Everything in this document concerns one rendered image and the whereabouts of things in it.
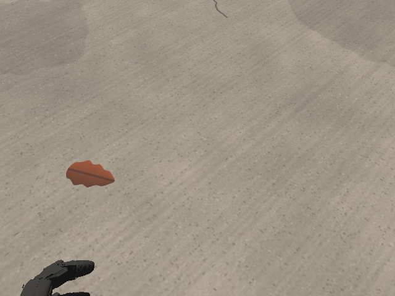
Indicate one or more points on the robot left hand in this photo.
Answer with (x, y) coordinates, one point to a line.
(55, 275)

